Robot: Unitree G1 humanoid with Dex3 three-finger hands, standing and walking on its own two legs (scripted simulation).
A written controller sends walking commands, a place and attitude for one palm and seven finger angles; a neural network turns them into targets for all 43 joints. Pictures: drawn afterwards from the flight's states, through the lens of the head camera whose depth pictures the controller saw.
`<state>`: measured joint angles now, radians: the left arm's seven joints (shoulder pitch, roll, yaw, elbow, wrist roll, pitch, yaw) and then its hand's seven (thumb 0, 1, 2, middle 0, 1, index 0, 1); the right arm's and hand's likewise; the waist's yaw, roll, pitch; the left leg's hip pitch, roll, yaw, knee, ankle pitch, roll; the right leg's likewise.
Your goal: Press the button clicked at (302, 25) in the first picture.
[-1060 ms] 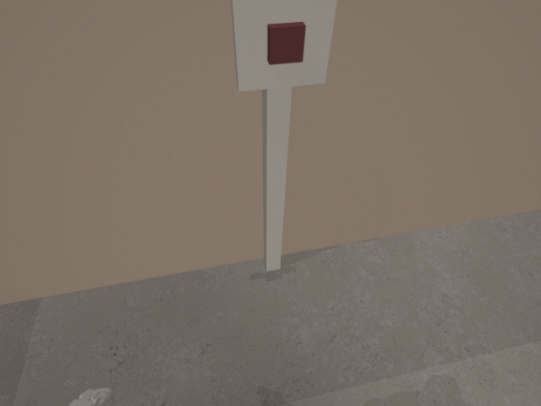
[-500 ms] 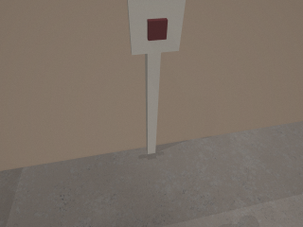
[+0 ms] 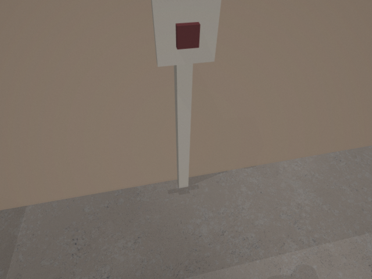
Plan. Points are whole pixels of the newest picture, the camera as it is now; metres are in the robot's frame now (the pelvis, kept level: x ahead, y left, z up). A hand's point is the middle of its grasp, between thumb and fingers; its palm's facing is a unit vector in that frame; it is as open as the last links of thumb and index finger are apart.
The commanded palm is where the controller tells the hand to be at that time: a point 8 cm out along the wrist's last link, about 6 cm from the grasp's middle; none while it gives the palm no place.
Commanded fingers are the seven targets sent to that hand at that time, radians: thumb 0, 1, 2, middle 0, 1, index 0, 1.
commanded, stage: look at it before walking up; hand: left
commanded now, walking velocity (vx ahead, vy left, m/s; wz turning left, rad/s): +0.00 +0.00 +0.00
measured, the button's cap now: (187, 35) +0.75 +0.04 +0.18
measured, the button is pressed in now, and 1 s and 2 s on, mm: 0 0 0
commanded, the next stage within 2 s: walk to a spot facing it in 0.48 s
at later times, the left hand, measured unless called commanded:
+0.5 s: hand out of the picture +0.07 +0.24 -0.16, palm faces -0.01 -0.95 -0.32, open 7.4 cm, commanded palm none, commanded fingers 0.00 0.90 0.90 -0.20 -0.30 -0.20 -0.30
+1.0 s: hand out of the picture +0.06 +0.18 -0.18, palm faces -0.13 -0.95 -0.29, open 7.4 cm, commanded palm none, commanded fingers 0.00 0.90 0.90 -0.20 -0.30 -0.20 -0.30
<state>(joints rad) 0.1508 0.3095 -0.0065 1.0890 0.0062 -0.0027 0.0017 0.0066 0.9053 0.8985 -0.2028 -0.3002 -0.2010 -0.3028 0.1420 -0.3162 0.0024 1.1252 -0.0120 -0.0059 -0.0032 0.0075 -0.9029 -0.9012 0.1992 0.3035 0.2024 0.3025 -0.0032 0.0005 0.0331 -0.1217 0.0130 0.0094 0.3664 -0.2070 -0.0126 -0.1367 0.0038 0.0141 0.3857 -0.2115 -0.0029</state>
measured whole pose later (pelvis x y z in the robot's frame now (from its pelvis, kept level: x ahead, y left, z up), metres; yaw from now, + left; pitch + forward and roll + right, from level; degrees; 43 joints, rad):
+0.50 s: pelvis +0.00 +0.00 +0.00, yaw +0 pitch -2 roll +0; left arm 0.16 0.32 0.00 1.09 0.01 -0.01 0.00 0.01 0.91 0.90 -0.20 -0.30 -0.20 -0.30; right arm 0.13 -0.32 0.00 1.13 -0.01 -0.01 0.00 0.01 -0.90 -0.90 0.20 0.30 0.20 0.30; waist 0.00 -0.01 0.04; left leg -0.12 0.01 0.01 0.36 -0.21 -0.01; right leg -0.13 0.00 0.02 0.37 -0.21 0.00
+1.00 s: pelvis -0.01 -0.02 -0.03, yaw -11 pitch -2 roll +2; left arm 0.25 0.22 0.04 0.97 0.02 0.05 -0.02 0.01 0.91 0.90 -0.20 -0.30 -0.20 -0.30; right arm 0.16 -0.24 -0.05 0.99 -0.02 0.04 -0.02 0.01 -0.90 -0.90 0.20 0.30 0.20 0.30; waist 0.03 0.03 0.10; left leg -0.26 0.10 0.15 0.71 -0.41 -0.04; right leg -0.31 0.01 -0.02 0.71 -0.34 -0.02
